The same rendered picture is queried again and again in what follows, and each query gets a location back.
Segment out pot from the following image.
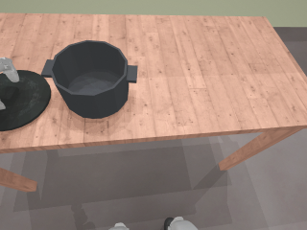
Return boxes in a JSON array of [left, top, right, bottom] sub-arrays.
[[40, 40, 138, 119]]

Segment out robot left shin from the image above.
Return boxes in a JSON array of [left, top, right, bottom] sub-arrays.
[[114, 222, 126, 227]]

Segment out left robot hand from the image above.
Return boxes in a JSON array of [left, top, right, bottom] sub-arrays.
[[0, 57, 20, 110]]

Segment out lid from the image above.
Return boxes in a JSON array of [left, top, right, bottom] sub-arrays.
[[0, 70, 52, 132]]

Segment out knob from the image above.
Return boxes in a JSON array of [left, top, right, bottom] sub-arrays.
[[0, 84, 19, 103]]

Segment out table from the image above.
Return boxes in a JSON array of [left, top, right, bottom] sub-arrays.
[[0, 12, 307, 193]]

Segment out right robot thigh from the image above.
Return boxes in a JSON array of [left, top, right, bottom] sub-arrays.
[[168, 219, 198, 230]]

